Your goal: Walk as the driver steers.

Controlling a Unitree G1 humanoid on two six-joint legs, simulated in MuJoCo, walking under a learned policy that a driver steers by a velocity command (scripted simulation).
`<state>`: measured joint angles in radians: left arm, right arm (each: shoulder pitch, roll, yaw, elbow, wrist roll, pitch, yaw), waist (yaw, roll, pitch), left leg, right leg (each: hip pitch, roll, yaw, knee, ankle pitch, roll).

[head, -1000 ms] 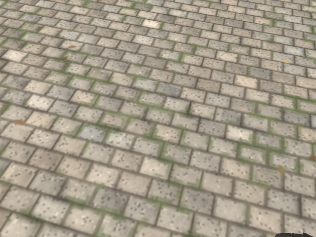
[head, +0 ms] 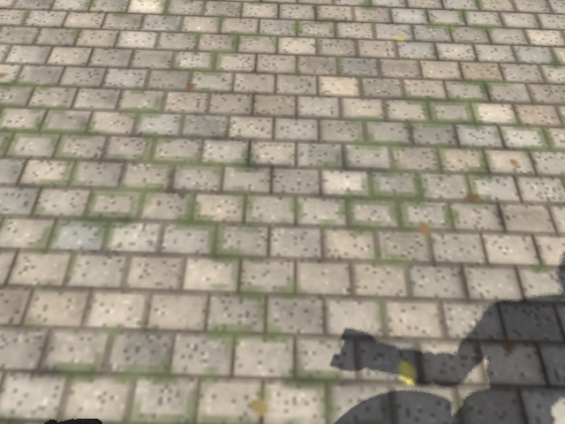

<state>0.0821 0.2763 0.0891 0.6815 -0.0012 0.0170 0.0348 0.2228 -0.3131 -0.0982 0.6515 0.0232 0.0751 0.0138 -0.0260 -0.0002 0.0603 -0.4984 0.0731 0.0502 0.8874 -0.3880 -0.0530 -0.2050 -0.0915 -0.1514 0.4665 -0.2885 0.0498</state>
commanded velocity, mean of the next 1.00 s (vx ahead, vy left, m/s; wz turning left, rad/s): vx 0.35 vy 0.00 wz -0.20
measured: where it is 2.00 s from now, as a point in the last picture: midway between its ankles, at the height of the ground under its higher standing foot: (372, 205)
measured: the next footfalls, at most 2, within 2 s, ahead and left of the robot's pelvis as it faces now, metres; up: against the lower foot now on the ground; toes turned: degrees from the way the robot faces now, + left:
left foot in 0.08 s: +0.06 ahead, +0.13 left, +0.00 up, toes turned +10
right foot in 0.92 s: +0.31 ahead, -0.24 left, +0.00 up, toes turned -22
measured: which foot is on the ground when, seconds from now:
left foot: up 0.00-0.06, down 0.08-0.92, up 0.94-1.00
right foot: down 0.00-0.08, up 0.10-0.90, down 0.92-1.00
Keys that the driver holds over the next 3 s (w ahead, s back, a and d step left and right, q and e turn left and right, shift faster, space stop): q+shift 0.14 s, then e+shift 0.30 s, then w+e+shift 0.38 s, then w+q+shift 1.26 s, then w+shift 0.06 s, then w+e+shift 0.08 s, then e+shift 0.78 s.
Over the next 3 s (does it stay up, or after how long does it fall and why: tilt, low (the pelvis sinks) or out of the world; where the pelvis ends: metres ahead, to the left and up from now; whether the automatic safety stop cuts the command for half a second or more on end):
stays up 1.49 0.10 0.00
